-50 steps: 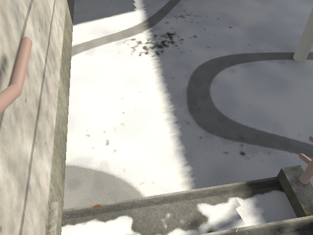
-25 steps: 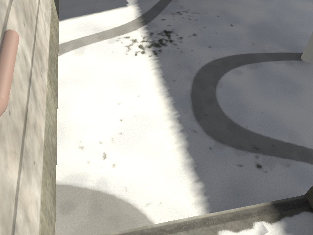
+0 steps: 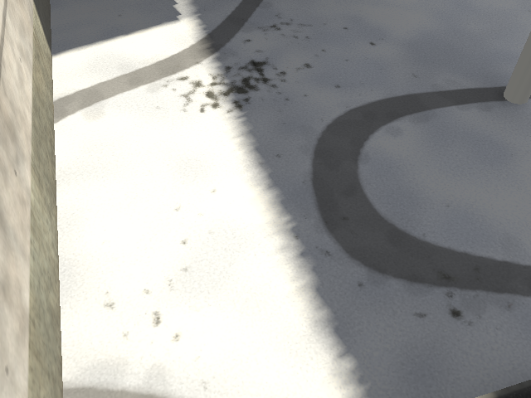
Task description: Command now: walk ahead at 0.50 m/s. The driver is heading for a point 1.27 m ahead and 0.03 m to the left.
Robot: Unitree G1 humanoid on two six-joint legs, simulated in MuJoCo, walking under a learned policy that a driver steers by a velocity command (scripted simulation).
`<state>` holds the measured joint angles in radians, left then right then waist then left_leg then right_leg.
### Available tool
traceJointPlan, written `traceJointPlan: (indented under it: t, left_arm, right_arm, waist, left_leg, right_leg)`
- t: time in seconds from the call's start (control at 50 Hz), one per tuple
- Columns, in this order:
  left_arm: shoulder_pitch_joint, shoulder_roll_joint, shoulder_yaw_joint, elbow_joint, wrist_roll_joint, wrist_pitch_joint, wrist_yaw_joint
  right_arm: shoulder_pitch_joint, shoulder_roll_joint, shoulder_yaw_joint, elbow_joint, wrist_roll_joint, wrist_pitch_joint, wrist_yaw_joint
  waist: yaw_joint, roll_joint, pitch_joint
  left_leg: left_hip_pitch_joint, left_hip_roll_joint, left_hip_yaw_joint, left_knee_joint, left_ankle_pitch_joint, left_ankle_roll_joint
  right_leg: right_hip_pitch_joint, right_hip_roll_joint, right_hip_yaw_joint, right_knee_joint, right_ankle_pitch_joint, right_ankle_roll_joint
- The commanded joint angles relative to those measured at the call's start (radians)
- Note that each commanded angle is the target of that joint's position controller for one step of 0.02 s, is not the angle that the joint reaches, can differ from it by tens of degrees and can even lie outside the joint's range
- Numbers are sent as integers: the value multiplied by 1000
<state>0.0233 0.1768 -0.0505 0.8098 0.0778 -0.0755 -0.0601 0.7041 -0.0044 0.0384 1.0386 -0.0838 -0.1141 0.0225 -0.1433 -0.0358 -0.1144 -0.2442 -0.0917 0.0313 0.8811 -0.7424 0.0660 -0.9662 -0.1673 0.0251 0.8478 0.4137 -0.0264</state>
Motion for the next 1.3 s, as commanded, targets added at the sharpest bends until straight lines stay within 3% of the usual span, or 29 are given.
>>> traceJointPlan:
  t: [0.02,0.08,0.12,0.14,0.16,0.18,0.2,0.26,0.28,0.32,0.38,0.48,0.54,0.64,0.66,0.68,0.7,0.72,0.76,0.84,0.94,1.06,1.12,1.14,1.16,1.18,1.2,1.24,1.3]
  left_arm:
    - [-94,109,43,-71,-7,-5,-24]
    - [-67,158,74,-25,-22,-12,-5]
    - [284,199,116,115,-28,-22,20]
    - [691,235,148,218,-24,-21,18]
    - [678,298,161,183,-31,-17,-22]
    - [697,263,152,193,27,2,-41]
    - [641,269,153,196,14,17,-42]
    - [290,117,92,108,11,-11,-36]
    - [210,41,69,88,-4,-38,-10]
    - [253,109,79,95,-32,-60,-7]
    - [312,209,103,124,30,-54,-16]
    - [676,41,45,284,9,-53,28]
    - [580,117,53,257,28,-38,1]
    - [615,191,91,313,8,-8,38]
    - [455,149,123,250,-129,30,72]
    - [501,86,115,277,-131,23,83]
    - [624,-19,98,279,-142,7,81]
    - [612,37,102,241,-178,-33,66]
    - [361,9,105,73,-210,-48,102]
    - [288,13,111,28,-163,10,129]
    - [74,37,107,-80,-103,16,93]
    - [-146,68,115,-152,-124,21,51]
    - [129,154,165,-70,-112,31,55]
    - [368,226,190,3,-103,41,60]
    - [438,331,207,43,-93,31,40]
    - [446,243,186,17,-83,13,32]
    - [337,170,167,4,-76,1,35]
    - [155,159,161,6,-74,-20,28]
    - [182,74,139,69,-88,-35,31]
  right_arm:
    - [-51,-196,-47,-98,16,-14,-1]
    - [32,-230,-59,-64,57,-6,-32]
    - [80,-247,-59,10,29,5,20]
    - [71,-223,-47,39,-5,8,82]
    - [252,-97,-21,71,-11,6,105]
    - [49,-171,-29,-19,29,4,121]
    - [-126,-196,-47,-108,51,7,98]
    - [-204,-148,-44,-121,15,19,42]
    - [-211,-106,-29,-115,-18,26,47]
    - [-234,-137,-42,-94,-15,26,77]
    - [-177,-181,-43,-87,-21,12,102]
    - [-596,-205,-26,-207,-9,31,63]
    - [-639,-231,-24,-240,-4,55,78]
    - [-665,-287,-31,-203,2,61,60]
    - [-509,-397,-102,-134,186,65,9]
    - [-259,-460,-121,-51,170,61,-15]
    - [-63,-507,-130,2,115,51,-8]
    - [-32,-498,-137,6,108,61,5]
    - [-76,-462,-132,51,124,80,5]
    - [-413,-256,-60,-12,76,29,-3]
    - [-464,-334,-76,-33,98,31,-77]
    - [-294,-373,-139,20,149,39,-83]
    - [-360,-400,-151,-2,123,43,-69]
    - [-388,-339,-133,-26,105,41,-64]
    - [-262,-197,-88,-53,112,8,-38]
    - [-256,-272,-103,-26,133,-25,-21]
    - [-390,-334,-123,-55,151,-33,-26]
    - [-511,-330,-125,-94,97,-18,-55]
    - [-461,-266,-125,-94,102,16,-48]
  waist:
    - [60,93,146]
    - [18,93,180]
    - [155,48,146]
    - [298,-40,-13]
    - [191,-175,-400]
    - [293,-60,-355]
    - [293,0,-146]
    - [62,103,218]
    - [38,89,228]
    - [57,48,168]
    - [53,54,117]
    - [259,63,212]
    - [224,4,277]
    - [244,56,301]
    - [150,-68,221]
    - [59,7,91]
    - [15,295,-107]
    - [-6,321,-259]
    - [18,289,-125]
    - [201,9,158]
    - [202,158,212]
    - [99,99,247]
    - [246,131,77]
    - [323,32,-90]
    - [245,-321,-269]
    - [263,-302,-314]
    - [260,-207,-131]
    - [173,29,-6]
    - [119,-31,27]
  left_leg:
    - [-536,105,-92,-177,465,46]
    - [-60,138,-193,57,808,3]
    - [-108,106,-167,346,956,-20]
    - [-349,116,-181,686,770,-17]
    - [-652,58,-93,1237,-125,-81]
    - [-907,59,-127,1337,-123,-63]
    - [-1029,93,-111,1247,-3,-54]
    - [-622,237,-128,758,307,-10]
    - [-498,284,-152,470,557,30]
    - [-323,242,-102,168,821,20]
    - [-232,182,-66,232,877,-23]
    - [-683,275,-168,-344,1305,-62]
    - [-265,217,-50,-280,1197,-52]
    - [-191,237,-56,-560,1116,-54]
    - [51,177,-16,-504,1065,-17]
    - [393,235,-18,-358,1360,14]
    - [746,372,-89,-126,1521,118]
    - [766,447,-300,-171,1152,209]
    - [618,522,-590,-513,508,261]
    - [3,503,-475,-563,529,180]
    - [-250,259,-93,-655,860,106]
    - [166,362,-104,-623,852,81]
    - [200,293,-35,-336,1198,46]
    - [-39,233,4,-2,1040,9]
    - [-405,54,-57,401,338,-47]
    - [-546,61,-187,559,238,-20]
    - [-647,113,-151,609,303,-7]
    - [-510,204,-125,447,479,4]
    - [-398,239,-111,290,493,13]
  right_leg:
    - [574,101,-136,-45,101,-28]
    - [525,123,-138,-440,-106,-14]
    - [947,119,-200,-593,102,-57]
    - [1435,7,-107,-445,176,-175]
    - [1908,-266,132,22,699,-483]
    - [1862,-322,330,-146,518,-469]
    - [1607,-321,336,-298,157,-397]
    - [591,-239,135,-525,-209,-333]
    - [434,-128,55,-587,-347,-279]
    - [367,-64,-10,-595,-404,-283]
    - [359,-42,-44,-419,-407,-289]
    - [888,-99,134,-189,-672,-263]
    - [501,-88,100,-228,-829,-232]
    - [794,-104,136,40,-694,-132]
    - [660,24,22,281,-495,-56]
    - [438,86,-16,580,-696,17]
    - [172,201,1,1060,-1300,77]
    - [68,175,106,1228,-1280,63]
    - [-226,144,-6,1269,-1089,37]
    - [-91,12,113,937,-704,-45]
    - [363,70,-9,39,-298,39]
    - [342,114,-50,-299,-353,-14]
    - [715,181,-100,-283,-493,-81]
    - [1105,73,30,-220,-375,-124]
    - [1433,-154,551,-444,-655,-290]
    - [1467,-202,777,-590,-876,-315]
    - [1342,-183,629,-585,-772,-275]
    - [972,-99,359,-584,-480,-204]
    - [846,-48,228,-640,-405,-189]
